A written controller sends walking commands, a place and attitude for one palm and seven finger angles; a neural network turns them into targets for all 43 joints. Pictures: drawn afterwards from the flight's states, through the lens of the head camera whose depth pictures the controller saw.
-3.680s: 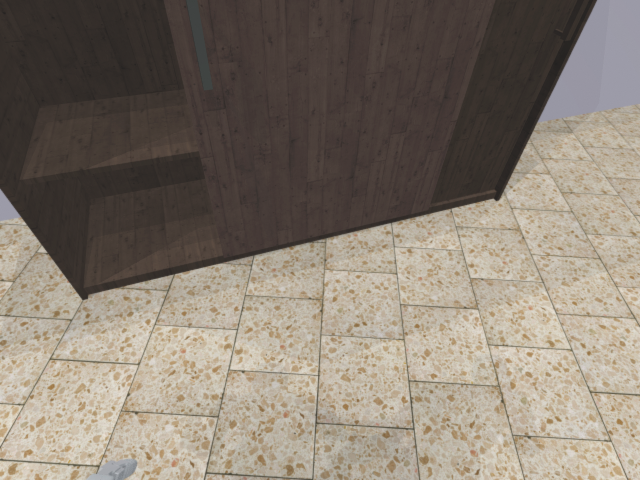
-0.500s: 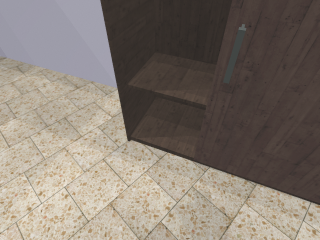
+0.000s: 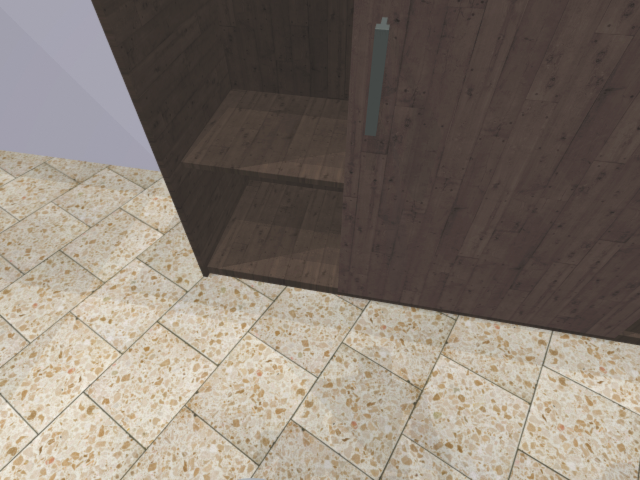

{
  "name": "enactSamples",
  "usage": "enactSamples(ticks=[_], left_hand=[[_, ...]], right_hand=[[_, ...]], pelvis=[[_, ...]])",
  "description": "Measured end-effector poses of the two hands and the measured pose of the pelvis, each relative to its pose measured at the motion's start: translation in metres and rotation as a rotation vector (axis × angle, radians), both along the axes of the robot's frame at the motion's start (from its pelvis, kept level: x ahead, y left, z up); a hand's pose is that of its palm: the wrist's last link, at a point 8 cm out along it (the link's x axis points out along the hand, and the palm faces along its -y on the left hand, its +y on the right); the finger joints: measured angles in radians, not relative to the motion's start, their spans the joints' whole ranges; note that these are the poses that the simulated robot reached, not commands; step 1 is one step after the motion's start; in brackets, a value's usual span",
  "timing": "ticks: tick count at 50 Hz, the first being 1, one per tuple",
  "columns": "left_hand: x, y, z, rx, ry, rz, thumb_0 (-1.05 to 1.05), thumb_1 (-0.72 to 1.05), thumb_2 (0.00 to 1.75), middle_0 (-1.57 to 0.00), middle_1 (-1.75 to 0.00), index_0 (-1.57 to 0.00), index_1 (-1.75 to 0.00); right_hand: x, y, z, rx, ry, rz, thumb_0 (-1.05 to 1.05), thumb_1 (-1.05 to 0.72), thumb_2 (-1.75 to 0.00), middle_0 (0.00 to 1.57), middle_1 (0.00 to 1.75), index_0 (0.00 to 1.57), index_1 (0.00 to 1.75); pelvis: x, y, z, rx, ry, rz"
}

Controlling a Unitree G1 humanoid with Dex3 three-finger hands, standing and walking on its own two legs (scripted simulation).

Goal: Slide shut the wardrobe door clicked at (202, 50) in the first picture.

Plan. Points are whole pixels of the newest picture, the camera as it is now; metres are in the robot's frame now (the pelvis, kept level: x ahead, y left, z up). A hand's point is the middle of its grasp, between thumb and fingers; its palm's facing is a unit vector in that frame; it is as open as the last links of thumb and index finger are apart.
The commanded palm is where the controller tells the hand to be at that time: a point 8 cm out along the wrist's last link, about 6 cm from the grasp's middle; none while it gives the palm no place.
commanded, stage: take the last steps up to it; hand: right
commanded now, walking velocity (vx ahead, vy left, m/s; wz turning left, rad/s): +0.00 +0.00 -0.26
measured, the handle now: (377, 79) +0.80 -0.05 +0.10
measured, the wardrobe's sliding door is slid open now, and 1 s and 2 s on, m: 0.51 0.51 0.51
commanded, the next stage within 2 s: come to a stop and stand still in 1.20 s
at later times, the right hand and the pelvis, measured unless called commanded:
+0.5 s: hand out of the picture -0.07 -0.12 -0.18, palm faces +0.22 +0.97 -0.11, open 7.4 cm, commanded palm none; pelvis +0.02 +0.01 -0.01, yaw -6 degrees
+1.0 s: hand (410, 380) +0.32 -0.13 -0.18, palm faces -0.03 +0.98 -0.22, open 7.4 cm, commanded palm none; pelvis +0.19 +0.07 -0.03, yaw -2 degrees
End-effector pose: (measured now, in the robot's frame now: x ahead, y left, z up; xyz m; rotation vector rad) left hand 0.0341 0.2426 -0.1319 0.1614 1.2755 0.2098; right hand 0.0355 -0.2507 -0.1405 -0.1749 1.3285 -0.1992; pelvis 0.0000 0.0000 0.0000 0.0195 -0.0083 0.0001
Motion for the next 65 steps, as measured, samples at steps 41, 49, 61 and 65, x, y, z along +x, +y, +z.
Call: enactSamples(ticks=[41,49,61,65], left_hand=[[0.000,-0.021,0.004,-0.039,0.246,0.052,0.00,0.91,0.90,-0.20,-0.30,-0.20,-0.30],[-0.001,-0.001,-0.017,-0.138,0.439,0.152,0.01,0.90,0.90,-0.20,-0.30,-0.20,-0.30],[0.236,0.089,-0.023,-0.058,0.068,-0.009,0.01,0.91,0.90,-0.19,-0.30,-0.19,-0.30],[0.312,0.093,-0.011,-0.043,-0.061,-0.068,0.01,0.91,0.90,-0.19,-0.30,-0.19,-0.30]], right_hand=[[0.090,0.022,-0.010,0.079,0.032,-0.012,0.01,-0.92,-0.90,0.19,0.30,0.19,0.30],[0.258,0.069,-0.008,0.033,-0.168,0.123,0.01,-0.92,-0.90,0.19,0.30,0.19,0.30],[0.287,0.118,0.004,0.008,-0.169,-0.008,-0.02,-0.96,-0.90,0.20,0.30,0.20,0.30],[0.274,0.123,0.000,0.021,-0.102,-0.039,-0.01,-0.95,-0.90,0.20,0.30,0.20,0.30]], pelvis=[[0.111,0.014,0.001,-0.003,0.001,-0.030],[0.182,0.057,-0.021,-0.025,0.004,-0.028],[0.260,0.102,-0.007,-0.002,-0.013,-0.066],[0.283,0.106,-0.004,0.009,-0.004,-0.067]])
